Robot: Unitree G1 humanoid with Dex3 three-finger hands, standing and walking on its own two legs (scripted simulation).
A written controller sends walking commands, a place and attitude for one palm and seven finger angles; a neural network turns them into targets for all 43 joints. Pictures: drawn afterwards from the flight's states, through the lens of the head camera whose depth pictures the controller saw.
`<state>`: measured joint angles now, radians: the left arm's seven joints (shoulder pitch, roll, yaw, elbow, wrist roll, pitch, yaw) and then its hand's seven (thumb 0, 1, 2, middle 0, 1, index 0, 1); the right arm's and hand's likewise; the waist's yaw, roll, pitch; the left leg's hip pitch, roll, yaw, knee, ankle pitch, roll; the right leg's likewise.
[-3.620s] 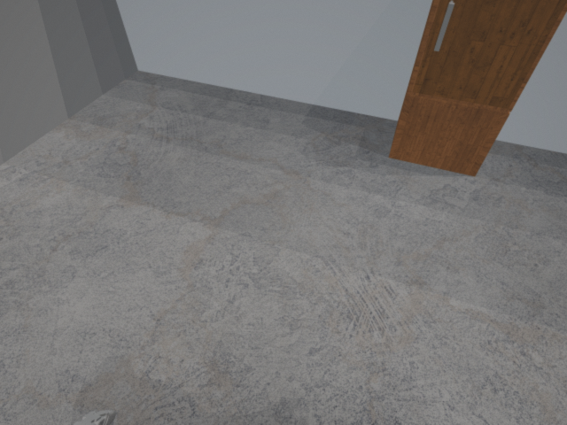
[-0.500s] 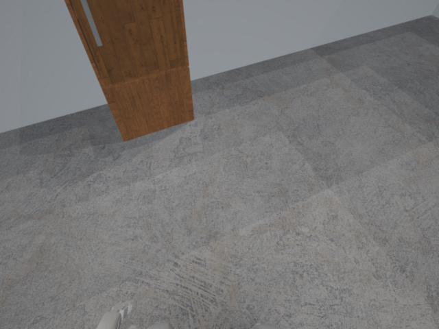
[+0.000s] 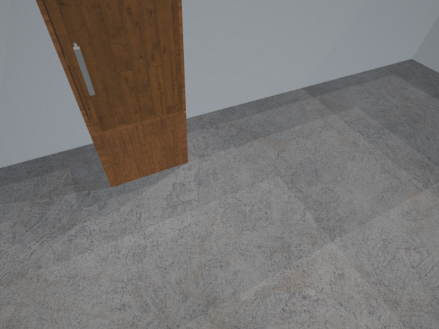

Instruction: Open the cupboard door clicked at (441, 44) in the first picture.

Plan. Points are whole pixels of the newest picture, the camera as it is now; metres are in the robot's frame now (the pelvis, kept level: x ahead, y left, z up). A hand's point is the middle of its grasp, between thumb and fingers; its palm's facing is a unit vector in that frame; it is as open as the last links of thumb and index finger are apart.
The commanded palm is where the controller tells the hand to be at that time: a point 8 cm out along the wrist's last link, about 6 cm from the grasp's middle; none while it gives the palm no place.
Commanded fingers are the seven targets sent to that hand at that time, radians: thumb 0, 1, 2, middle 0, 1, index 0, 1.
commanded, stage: walk to a spot facing it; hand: left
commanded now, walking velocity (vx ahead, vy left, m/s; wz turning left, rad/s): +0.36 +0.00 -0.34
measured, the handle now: (83, 70) +0.91 +0.56 -0.04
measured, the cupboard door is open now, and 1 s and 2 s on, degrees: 0 0 0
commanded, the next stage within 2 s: turn to face it in 0.40 s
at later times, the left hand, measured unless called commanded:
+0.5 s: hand (185, 254) +0.32 +0.10 -0.17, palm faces -0.06 -0.97 -0.24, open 7.1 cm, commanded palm none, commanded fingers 0.00 0.90 0.90 -0.20 -0.30 -0.20 -0.30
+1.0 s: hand (166, 230) +0.39 +0.17 -0.19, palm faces +0.21 -0.96 -0.21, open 7.4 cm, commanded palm none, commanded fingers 0.00 0.90 0.90 -0.20 -0.30 -0.20 -0.30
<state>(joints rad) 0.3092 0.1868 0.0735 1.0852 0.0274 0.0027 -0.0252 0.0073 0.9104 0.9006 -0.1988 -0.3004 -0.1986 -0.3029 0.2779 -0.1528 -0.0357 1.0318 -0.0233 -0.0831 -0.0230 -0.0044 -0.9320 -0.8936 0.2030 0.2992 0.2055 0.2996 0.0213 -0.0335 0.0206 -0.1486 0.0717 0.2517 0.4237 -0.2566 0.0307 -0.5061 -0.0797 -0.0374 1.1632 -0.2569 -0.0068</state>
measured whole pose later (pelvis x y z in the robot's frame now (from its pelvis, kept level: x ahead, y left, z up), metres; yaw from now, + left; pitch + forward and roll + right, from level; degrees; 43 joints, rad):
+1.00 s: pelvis +0.35 -0.04 -0.01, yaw +8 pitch +0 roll -2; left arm 0.19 0.21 0.08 0.97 0.01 0.03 0.01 0.01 0.91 0.90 -0.20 -0.30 -0.20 -0.30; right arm 0.17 -0.19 -0.03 0.95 -0.02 0.01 0.00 0.00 -0.91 -0.89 0.20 0.30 0.21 0.30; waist 0.00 -0.01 0.09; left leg -0.36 -0.01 0.08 0.54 -0.18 0.09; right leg -0.48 -0.10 -0.03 1.11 -0.41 0.07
